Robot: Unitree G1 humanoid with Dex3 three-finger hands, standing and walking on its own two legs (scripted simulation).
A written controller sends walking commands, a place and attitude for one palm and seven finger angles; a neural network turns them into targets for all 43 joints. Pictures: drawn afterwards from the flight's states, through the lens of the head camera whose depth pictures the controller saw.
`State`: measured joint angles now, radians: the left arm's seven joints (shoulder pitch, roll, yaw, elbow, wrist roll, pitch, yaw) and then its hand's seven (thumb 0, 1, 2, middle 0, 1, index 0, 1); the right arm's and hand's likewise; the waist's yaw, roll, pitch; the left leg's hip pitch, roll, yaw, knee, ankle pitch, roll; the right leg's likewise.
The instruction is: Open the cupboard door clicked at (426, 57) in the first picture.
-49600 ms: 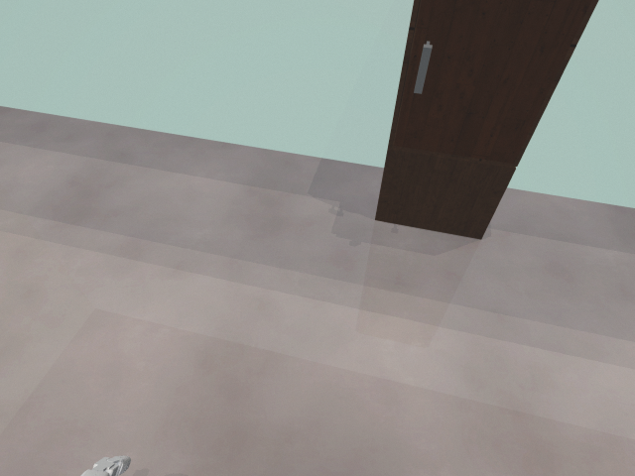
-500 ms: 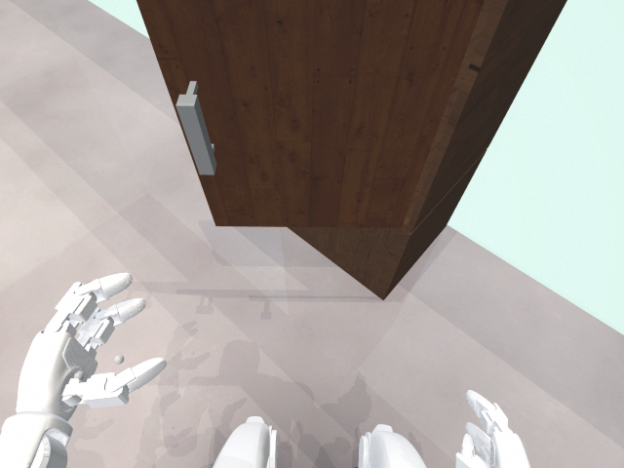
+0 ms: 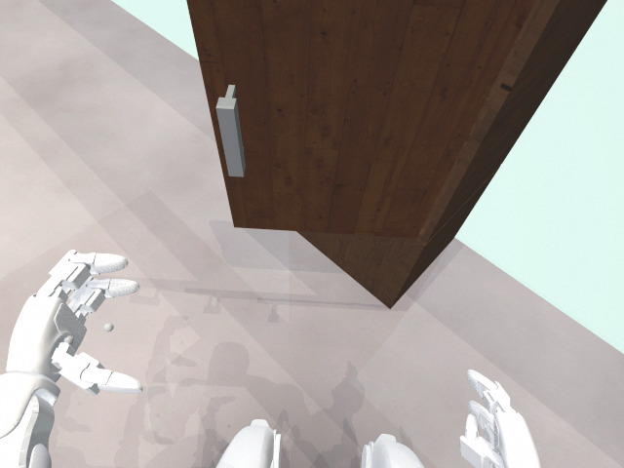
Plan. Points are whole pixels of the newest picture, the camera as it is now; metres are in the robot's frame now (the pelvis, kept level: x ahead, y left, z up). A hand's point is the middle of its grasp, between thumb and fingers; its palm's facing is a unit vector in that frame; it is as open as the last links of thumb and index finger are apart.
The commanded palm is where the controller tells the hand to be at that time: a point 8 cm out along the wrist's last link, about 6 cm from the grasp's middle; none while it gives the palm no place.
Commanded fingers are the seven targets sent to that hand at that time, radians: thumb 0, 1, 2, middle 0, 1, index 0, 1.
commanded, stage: raise the hand with hooked fingers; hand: left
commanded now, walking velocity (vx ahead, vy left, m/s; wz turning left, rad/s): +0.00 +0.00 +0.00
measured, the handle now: (234, 131) +0.60 +0.18 +0.05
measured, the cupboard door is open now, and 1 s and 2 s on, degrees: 41 41 41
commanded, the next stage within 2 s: move the hooked fingers beside the handle in 0.74 s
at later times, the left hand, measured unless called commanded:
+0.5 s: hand (114, 289) +0.30 +0.26 +0.05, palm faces +0.03 -1.00 -0.06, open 14.0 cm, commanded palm +0.28 +0.31 +0.06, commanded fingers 0.00 -0.50 0.30 -0.30 -1.20 -0.30 -1.20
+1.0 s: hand (136, 283) +0.31 +0.24 +0.05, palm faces +0.02 -1.00 -0.06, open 14.0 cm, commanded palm +0.30 +0.29 +0.05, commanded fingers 0.00 -0.50 0.30 -0.30 -1.20 -0.30 -1.20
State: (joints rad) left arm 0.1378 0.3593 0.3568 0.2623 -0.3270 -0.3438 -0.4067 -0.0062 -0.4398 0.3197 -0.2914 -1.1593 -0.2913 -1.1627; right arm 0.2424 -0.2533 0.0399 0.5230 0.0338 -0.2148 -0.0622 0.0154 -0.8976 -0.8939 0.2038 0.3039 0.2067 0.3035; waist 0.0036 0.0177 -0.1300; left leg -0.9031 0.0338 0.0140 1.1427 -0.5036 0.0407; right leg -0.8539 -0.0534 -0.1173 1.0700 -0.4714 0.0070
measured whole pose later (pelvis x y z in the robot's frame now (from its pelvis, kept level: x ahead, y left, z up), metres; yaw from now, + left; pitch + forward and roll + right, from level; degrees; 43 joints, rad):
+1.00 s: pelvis +0.01 -0.02 +0.00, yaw +0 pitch +16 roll -2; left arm -0.08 0.39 0.42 0.47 -0.33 -0.37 -0.49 -0.01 -0.50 0.30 -0.30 -1.20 -0.30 -1.20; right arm 0.26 -0.28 0.03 0.56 0.04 -0.19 -0.08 0.01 -0.90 -0.89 0.20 0.30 0.21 0.30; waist -0.01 0.02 -0.12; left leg -0.91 0.05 0.00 1.13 -0.51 0.01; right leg -0.87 -0.03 -0.12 1.08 -0.49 -0.02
